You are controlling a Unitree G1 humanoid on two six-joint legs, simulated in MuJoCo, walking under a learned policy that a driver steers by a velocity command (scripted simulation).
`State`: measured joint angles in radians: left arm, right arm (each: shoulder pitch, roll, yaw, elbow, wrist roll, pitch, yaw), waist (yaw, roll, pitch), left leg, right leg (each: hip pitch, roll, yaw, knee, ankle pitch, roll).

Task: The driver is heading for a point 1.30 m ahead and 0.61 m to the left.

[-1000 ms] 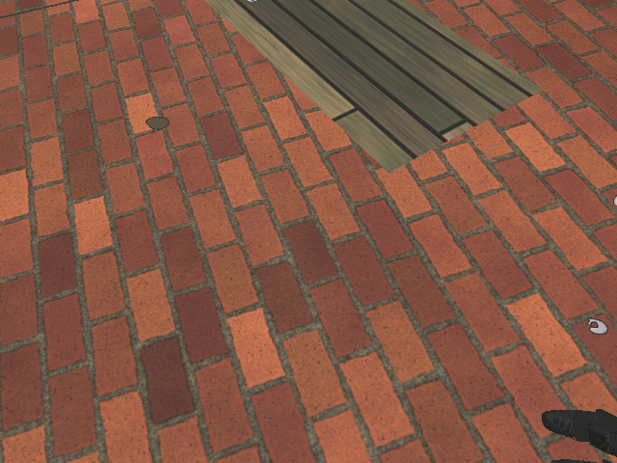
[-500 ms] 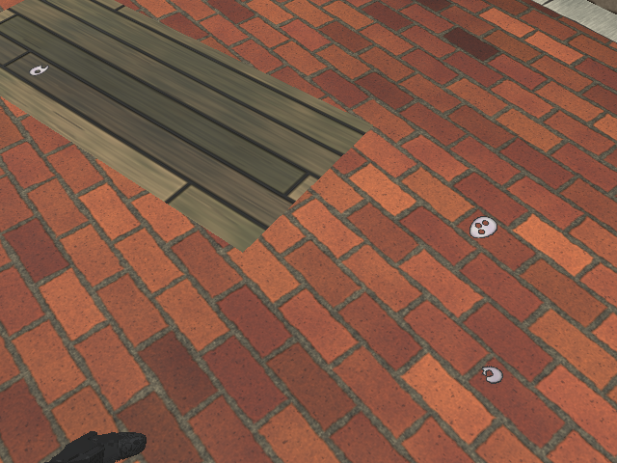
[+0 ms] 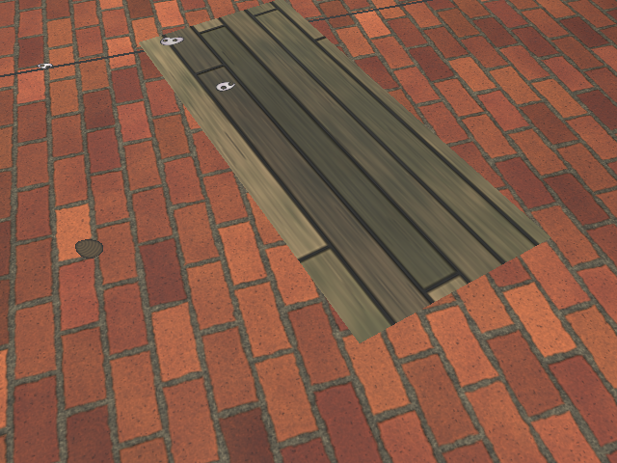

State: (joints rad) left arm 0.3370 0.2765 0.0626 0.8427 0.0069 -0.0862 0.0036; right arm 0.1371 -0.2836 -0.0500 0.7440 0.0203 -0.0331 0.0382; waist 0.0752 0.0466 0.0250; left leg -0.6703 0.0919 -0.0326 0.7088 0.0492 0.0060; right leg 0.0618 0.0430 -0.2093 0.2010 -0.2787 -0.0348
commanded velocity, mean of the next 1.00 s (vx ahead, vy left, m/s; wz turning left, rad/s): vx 0.50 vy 0.00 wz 0.57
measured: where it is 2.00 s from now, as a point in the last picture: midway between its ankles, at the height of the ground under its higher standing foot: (144, 262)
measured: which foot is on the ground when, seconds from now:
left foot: up 0.00-0.12, down 0.14-0.60, up 0.62-1.00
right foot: down 0.00-0.16, up 0.18-0.58, down 0.60-1.00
